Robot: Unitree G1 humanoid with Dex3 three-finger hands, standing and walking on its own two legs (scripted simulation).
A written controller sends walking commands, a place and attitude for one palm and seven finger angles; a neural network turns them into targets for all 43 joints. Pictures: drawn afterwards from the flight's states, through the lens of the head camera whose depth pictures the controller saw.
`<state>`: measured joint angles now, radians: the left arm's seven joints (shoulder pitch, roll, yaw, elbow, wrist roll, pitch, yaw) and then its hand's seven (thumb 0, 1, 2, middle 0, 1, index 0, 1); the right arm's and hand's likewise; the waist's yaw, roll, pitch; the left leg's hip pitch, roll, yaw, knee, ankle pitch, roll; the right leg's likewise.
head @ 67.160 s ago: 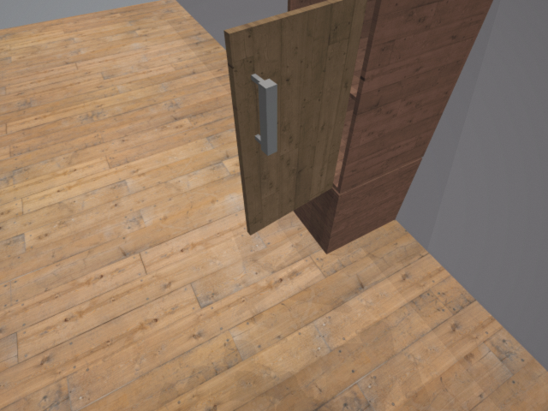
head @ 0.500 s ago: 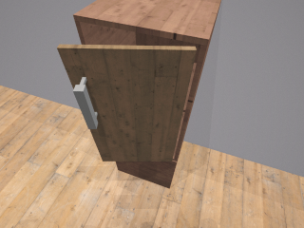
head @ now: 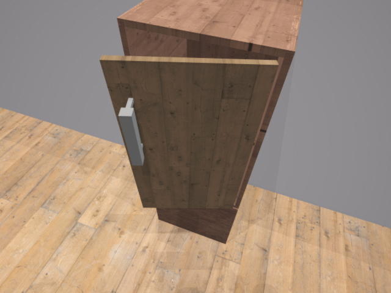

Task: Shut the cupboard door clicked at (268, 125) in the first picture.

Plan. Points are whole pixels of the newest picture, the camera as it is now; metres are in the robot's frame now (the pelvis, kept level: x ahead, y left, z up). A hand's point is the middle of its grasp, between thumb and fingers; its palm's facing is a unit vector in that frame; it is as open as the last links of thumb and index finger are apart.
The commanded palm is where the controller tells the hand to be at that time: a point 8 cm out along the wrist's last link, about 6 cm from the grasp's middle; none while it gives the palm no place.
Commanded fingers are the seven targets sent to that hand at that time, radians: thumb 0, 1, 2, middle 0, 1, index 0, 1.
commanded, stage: look again from close up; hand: left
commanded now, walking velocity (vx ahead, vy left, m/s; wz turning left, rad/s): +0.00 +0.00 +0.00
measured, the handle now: (134, 132) +0.43 +0.17 +0.08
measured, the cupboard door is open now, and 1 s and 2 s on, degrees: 20 20 20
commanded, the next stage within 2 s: raise the hand and make a fist in 0.08 s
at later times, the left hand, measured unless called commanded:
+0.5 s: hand (116, 260) +0.18 +0.17 -0.01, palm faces +0.03 -1.00 -0.01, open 6.7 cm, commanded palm +0.12 +0.23 -0.04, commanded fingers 0.00 0.90 0.90 -0.49 -0.62 -0.49 -0.62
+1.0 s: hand (103, 251) +0.19 +0.19 +0.01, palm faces +0.08 -1.00 -0.05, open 4.3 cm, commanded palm +0.15 +0.23 +0.02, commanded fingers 0.00 0.90 0.90 -0.95 -1.12 -0.95 -1.12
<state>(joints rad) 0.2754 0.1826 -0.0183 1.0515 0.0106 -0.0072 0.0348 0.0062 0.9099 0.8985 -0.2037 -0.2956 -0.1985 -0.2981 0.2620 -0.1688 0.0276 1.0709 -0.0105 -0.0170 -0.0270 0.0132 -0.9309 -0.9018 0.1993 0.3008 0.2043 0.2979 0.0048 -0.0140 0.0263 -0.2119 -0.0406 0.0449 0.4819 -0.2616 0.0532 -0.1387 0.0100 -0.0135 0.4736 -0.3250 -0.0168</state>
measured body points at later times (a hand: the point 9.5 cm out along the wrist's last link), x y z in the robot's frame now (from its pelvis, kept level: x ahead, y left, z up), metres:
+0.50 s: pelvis -0.02 -0.01 -0.07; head +0.00 -0.01 +0.38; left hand +0.18 +0.22 -0.01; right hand +0.17 -0.25 -0.12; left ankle +0.00 +0.08 -0.74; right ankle +0.01 -0.08 -0.74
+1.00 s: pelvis +0.00 -0.01 -0.06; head +0.04 -0.02 +0.39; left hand +0.18 +0.24 +0.02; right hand +0.17 -0.23 -0.14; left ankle +0.00 +0.08 -0.74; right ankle +0.01 -0.08 -0.74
